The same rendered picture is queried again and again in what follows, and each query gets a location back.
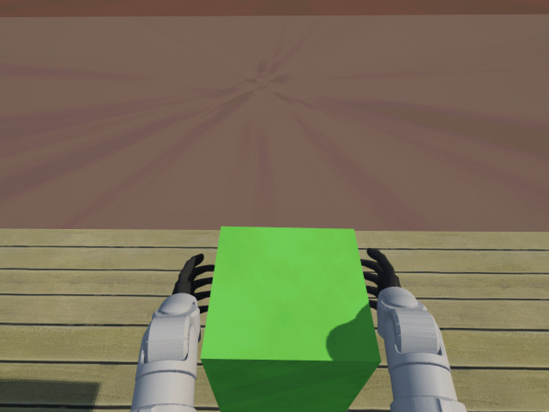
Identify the left robot forearm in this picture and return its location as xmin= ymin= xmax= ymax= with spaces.
xmin=130 ymin=293 xmax=201 ymax=412

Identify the carton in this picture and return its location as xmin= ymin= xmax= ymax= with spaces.
xmin=201 ymin=227 xmax=381 ymax=412

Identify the robot right hand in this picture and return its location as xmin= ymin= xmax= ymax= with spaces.
xmin=360 ymin=248 xmax=401 ymax=310

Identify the robot left hand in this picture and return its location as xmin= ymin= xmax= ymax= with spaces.
xmin=172 ymin=254 xmax=214 ymax=314

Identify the right robot forearm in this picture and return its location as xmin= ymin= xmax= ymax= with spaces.
xmin=377 ymin=287 xmax=467 ymax=412

